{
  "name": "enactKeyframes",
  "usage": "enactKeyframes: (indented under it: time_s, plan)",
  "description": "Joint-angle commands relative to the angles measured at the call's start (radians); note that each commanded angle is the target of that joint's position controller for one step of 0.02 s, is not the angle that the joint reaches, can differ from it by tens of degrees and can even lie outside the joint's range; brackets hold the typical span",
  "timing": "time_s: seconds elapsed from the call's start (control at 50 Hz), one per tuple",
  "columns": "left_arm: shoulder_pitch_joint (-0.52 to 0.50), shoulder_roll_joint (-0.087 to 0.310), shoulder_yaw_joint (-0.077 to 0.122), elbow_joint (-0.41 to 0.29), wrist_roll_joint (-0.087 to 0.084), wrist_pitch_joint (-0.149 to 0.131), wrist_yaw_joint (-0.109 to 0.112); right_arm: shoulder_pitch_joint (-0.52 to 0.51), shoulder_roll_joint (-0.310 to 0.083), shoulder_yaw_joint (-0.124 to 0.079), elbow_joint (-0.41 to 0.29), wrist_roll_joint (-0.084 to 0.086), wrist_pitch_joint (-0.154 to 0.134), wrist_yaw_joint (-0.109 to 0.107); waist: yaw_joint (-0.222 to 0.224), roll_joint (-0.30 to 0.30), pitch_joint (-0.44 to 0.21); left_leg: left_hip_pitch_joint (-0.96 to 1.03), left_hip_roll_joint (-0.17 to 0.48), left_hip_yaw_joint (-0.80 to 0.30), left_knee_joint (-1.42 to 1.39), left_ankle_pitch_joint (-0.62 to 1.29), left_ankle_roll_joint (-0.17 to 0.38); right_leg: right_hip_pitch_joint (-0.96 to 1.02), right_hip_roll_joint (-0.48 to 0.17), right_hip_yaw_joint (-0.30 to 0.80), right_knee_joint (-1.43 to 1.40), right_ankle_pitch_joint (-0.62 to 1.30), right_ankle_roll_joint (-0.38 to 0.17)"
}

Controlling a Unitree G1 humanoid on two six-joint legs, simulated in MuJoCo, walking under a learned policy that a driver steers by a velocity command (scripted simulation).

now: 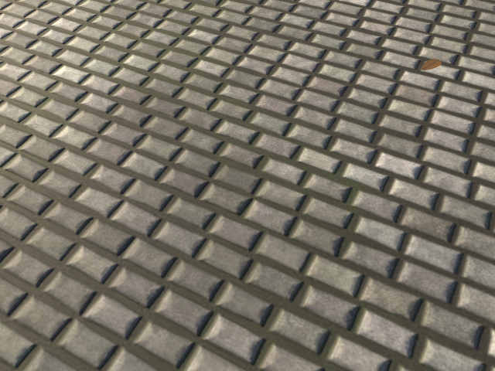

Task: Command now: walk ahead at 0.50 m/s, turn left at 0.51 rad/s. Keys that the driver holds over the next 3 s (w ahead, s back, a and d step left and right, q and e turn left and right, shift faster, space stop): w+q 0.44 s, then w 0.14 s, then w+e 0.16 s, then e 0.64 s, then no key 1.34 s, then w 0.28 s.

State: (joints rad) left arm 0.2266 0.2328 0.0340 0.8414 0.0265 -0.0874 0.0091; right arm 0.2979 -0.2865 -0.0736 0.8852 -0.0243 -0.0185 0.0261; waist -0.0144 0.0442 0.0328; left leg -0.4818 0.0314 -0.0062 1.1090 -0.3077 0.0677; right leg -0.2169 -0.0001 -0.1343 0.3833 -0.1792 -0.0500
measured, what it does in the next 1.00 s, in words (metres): walks ahead: left foot, then right foot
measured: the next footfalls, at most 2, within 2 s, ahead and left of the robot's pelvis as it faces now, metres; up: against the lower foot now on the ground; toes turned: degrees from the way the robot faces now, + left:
left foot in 0.34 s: +0.31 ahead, +0.14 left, +0.00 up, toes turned +17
right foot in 0.90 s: +0.65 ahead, +0.10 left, +0.00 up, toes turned +12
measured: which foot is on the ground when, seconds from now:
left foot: up 0.00-0.32, down 0.34-0.90, up 0.92-1.00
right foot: down 0.00-0.36, up 0.38-0.88, down 0.90-1.00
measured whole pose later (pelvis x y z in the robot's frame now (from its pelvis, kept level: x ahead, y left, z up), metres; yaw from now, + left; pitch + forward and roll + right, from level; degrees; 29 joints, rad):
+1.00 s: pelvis +0.50 +0.12 -0.02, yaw +12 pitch +0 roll +0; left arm 0.17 0.26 0.05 0.82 0.00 -0.04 -0.02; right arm 0.27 -0.24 -0.03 0.89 -0.02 -0.06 -0.03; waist -0.01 0.01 0.09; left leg -0.31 -0.07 0.01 1.25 -0.44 0.01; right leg -0.41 0.10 -0.06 0.52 -0.12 -0.12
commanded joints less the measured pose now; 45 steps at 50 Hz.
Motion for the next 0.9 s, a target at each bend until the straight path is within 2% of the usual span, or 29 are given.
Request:
enactKeyframes:
  time_s: [0.02,0.08,0.16,0.22,0.26,0.3,0.32,0.34,0.36,0.38,0.4,0.42,0.44,0.46,0.48,0.5,0.54,0.6,0.68,0.74,0.78,0.82,0.84,0.86,0.88,0.9]
  plan:
    - [0.061,0.102,0.027,-0.017,-0.012,-0.03,0.002,0.008,-0.009,-0.002,-0.061,-0.008,0.016,0.019,-0.002,-0.127,-0.012,-0.158,0.062,-0.03,0.019,0.091,-0.019,0.105,-0.278,0.186,-0.241,0.154,-0.1]
    - [0.096,0.1,0.03,0.006,-0.008,-0.029,0.0,-0.093,-0.006,0.002,-0.101,-0.009,0.019,0.03,0.009,-0.119,0.019,-0.226,0.071,-0.016,-0.075,0.188,-0.034,0.128,-0.263,0.094,-0.253,0.204,-0.104]
    - [0.122,0.119,0.036,0.025,-0.006,-0.027,0.001,-0.232,0.013,0.02,-0.153,-0.008,0.013,0.046,0.035,-0.121,0.049,-0.166,0.059,0.047,-0.313,0.308,-0.025,0.135,-0.25,-0.014,-0.249,0.252,-0.09]
    - [0.166,0.144,0.045,0.047,-0.005,-0.017,0.006,-0.304,0.001,0.022,-0.186,-0.013,0.013,0.053,0.055,-0.118,0.066,-0.136,0.044,0.097,-0.415,0.259,0.008,0.211,-0.278,-0.054,-0.222,0.316,-0.079]
    - [0.184,0.158,0.049,0.059,-0.004,-0.003,0.011,-0.317,-0.01,0.019,-0.198,-0.018,0.013,0.051,0.053,-0.122,0.062,-0.108,0.015,0.127,-0.459,0.177,0.04,0.275,-0.289,-0.084,-0.157,0.46,-0.067]
    - [0.184,0.19,0.057,0.066,-0.002,0.013,0.015,-0.256,-0.027,0.008,-0.187,-0.021,0.013,0.041,0.02,-0.144,0.01,0.0,-0.054,0.165,-0.484,0.064,0.081,0.318,-0.29,-0.12,0.006,0.772,-0.055]
    - [0.182,0.203,0.06,0.065,-0.003,0.024,0.015,-0.161,-0.044,-0.003,-0.162,-0.021,0.007,0.034,-0.021,-0.14,-0.047,0.105,-0.097,0.171,-0.513,0.031,0.107,0.315,-0.286,-0.131,0.164,0.849,-0.052]
    - [0.171,0.204,0.059,0.056,-0.005,0.033,0.013,0.004,-0.071,-0.022,-0.108,-0.028,-0.004,0.02,-0.094,-0.094,-0.142,0.322,-0.126,0.152,-0.593,0.069,0.139,0.223,-0.264,-0.153,0.401,0.754,-0.026]
    - [0.189,0.146,0.042,0.012,-0.014,0.031,0.007,0.129,-0.18,-0.056,-0.083,-0.039,-0.006,0.003,-0.13,0.041,-0.26,0.62,0.081,-0.15,-0.64,-0.092,0.215,-0.071,-0.215,-0.156,0.726,0.38,0.019]
    - [0.151,0.101,0.038,-0.064,-0.012,0.019,-0.01,0.084,-0.273,-0.076,-0.107,-0.005,0.003,-0.004,-0.072,0.219,-0.32,0.802,0.307,-0.695,-0.794,-0.043,0.336,-0.441,0.005,-0.027,1.035,-0.364,0.077]
    - [0.026,0.16,0.046,-0.09,-0.002,0.01,-0.013,0.101,-0.253,-0.071,-0.109,0.007,0.014,-0.011,-0.115,0.042,-0.258,0.771,0.298,-0.641,-0.834,0.078,0.321,-0.551,-0.037,0.135,1.057,-0.302,0.068]
    - [0.007,0.13,0.035,-0.095,-0.017,-0.002,-0.016,0.057,-0.205,-0.059,-0.096,0.012,0.013,-0.02,-0.079,0.0,-0.14,0.652,0.279,-0.496,-0.827,0.184,0.301,-0.558,-0.083,0.145,1.003,-0.205,0.058]
    - [0.036,0.122,0.033,-0.075,-0.016,-0.007,-0.013,0.01,-0.149,-0.044,-0.095,0.015,0.006,-0.023,-0.027,-0.051,-0.064,0.514,0.225,-0.398,-0.838,0.307,0.255,-0.489,-0.119,0.15,0.889,-0.157,0.053]
    - [0.053,0.119,0.033,-0.068,0.001,0.006,-0.013,-0.029,-0.113,-0.032,-0.096,0.019,-0.003,-0.026,0.013,-0.051,-0.04,0.431,0.177,-0.323,-0.849,0.384,0.225,-0.424,-0.137,0.157,0.825,-0.15,0.058]
    - [0.094,0.112,0.031,-0.05,0.016,0.026,-0.015,-0.057,-0.088,-0.021,-0.104,0.02,-0.013,-0.026,0.039,-0.041,-0.052,0.381,0.149,-0.273,-0.863,0.425,0.211,-0.359,-0.142,0.156,0.79,-0.139,0.064]
    - [0.107,0.106,0.031,-0.044,0.022,0.043,-0.019,-0.049,-0.079,-0.016,-0.102,0.022,-0.027,-0.023,0.046,-0.033,-0.062,0.359,0.135,-0.251,-0.874,0.47,0.212,-0.33,-0.136,0.147,0.77,-0.133,0.069]
    - [0.088,0.092,0.028,-0.048,0.021,0.06,-0.028,-0.009,-0.094,-0.017,-0.08,0.024,-0.044,-0.018,0.047,-0.026,-0.049,0.337,0.114,-0.212,-0.908,0.486,0.207,-0.34,-0.132,0.129,0.704,-0.081,0.077]
    - [-0.021,0.089,0.026,-0.076,0.016,0.065,-0.034,0.057,-0.098,-0.014,-0.051,0.022,-0.052,-0.017,0.012,-0.009,0.002,0.376,0.105,-0.185,-0.952,0.472,0.174,-0.428,-0.138,0.118,0.574,0.043,0.081]
    - [-0.129,0.087,0.022,-0.098,0.0,0.06,-0.041,0.107,-0.093,-0.005,-0.028,0.017,-0.061,-0.018,-0.03,0.005,0.02,0.477,0.109,-0.12,-0.967,0.521,0.118,-0.478,-0.122,0.106,0.427,0.169,0.056]
    - [-0.2,0.078,0.015,-0.118,-0.005,0.056,-0.048,0.145,-0.084,0.003,-0.003,0.005,-0.066,-0.027,-0.054,0.005,0.053,0.54,0.129,-0.068,-0.98,0.557,0.105,-0.488,-0.089,0.096,0.338,0.199,0.026]
    - [-0.218,0.062,0.007,-0.125,-0.003,0.048,-0.052,0.146,-0.068,0.013,0.014,-0.002,-0.064,-0.038,-0.051,-0.008,0.08,0.555,0.132,-0.007,-0.943,0.725,0.089,-0.442,-0.05,0.075,0.258,0.183,0.005]
    - [-0.176,0.062,0.007,-0.113,0.003,0.039,-0.049,0.129,-0.075,0.018,0.024,-0.002,-0.063,-0.05,-0.027,0.014,0.055,0.564,0.135,0.034,-0.853,0.984,0.058,-0.329,0.006,0.038,0.21,0.141,-0.023]
    - [-0.121,0.078,0.012,-0.096,0.006,0.035,-0.044,0.112,-0.091,0.016,0.025,-0.001,-0.064,-0.058,-0.003,0.033,0.02,0.58,0.134,0.043,-0.77,1.133,0.041,-0.265,0.042,0.02,0.207,0.104,-0.039]
    - [-0.021,0.1,0.021,-0.064,0.007,0.031,-0.038,0.091,-0.109,0.011,0.023,-0.003,-0.062,-0.066,0.037,0.046,-0.03,0.593,0.13,0.047,-0.642,1.222,0.027,-0.183,0.075,0.014,0.187,0.074,-0.057]
    - [0.107,0.122,0.032,-0.026,0.011,0.02,-0.032,0.066,-0.127,0.006,0.018,0.001,-0.058,-0.069,0.093,0.044,-0.086,0.566,0.117,0.057,-0.461,1.173,0.016,-0.059,0.086,0.029,0.108,0.13,-0.078]
    - [0.223,0.16,0.045,0.003,0.026,0.009,-0.025,0.029,-0.134,0.007,-0.004,0.017,-0.062,-0.069,0.157,0.003,-0.153,0.422,0.069,0.089,-0.208,0.903,-0.005,0.139,0.005,0.119,0.044,0.371,-0.121]
Over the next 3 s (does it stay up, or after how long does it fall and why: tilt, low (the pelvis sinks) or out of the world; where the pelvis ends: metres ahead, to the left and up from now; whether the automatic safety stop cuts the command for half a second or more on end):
stays up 0.60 0.19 -0.01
